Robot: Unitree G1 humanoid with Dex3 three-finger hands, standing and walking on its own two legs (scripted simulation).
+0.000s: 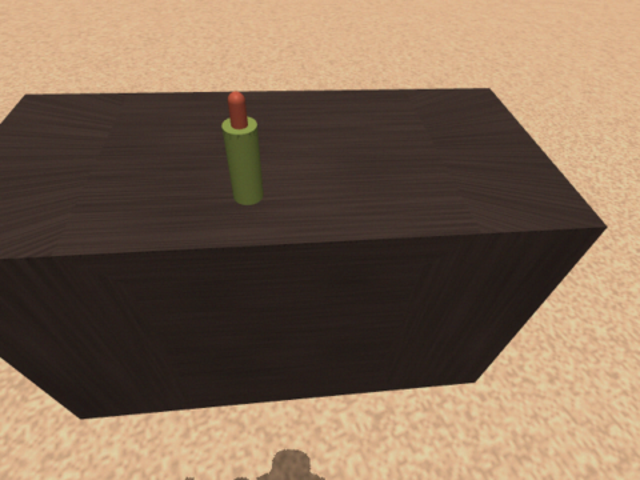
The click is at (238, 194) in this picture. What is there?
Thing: necked bottle
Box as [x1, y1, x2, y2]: [222, 91, 262, 204]
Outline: 234,91 231,92 228,96 230,117 222,123 222,130 234,199 242,204 252,204 260,200 262,197 256,122 252,118 246,116 244,97 241,93
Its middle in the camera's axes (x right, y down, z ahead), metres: -0.13 -0.16 +0.68
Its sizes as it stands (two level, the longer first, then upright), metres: 0.059 0.059 0.212
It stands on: a support 0.75 m high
